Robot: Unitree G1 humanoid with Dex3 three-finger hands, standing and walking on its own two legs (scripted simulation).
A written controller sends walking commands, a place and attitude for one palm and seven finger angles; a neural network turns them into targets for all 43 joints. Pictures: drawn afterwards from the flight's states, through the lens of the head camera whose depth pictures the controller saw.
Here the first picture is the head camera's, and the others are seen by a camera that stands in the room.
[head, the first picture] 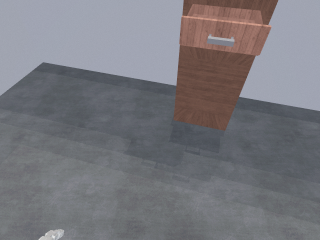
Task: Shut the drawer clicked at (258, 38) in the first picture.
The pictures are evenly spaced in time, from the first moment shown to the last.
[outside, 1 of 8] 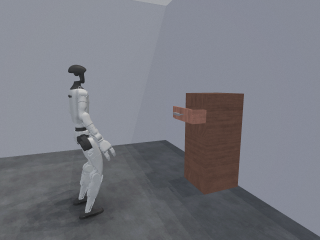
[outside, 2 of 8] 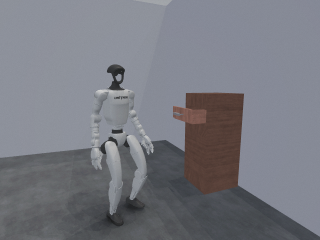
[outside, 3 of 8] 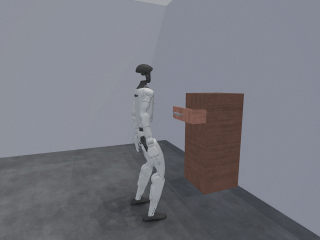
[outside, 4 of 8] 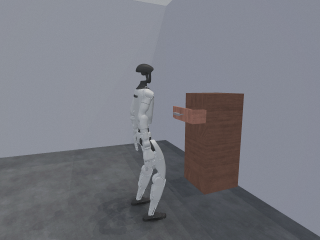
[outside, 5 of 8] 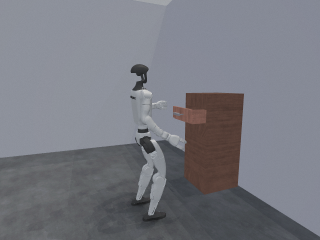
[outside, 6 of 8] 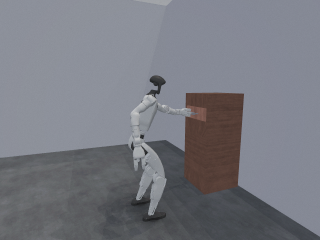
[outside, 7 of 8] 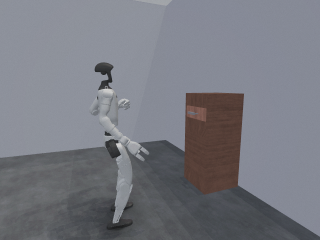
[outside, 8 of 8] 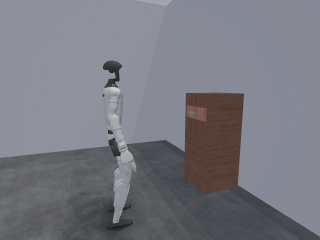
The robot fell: no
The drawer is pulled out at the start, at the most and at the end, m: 0.18 0.18 0.00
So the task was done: yes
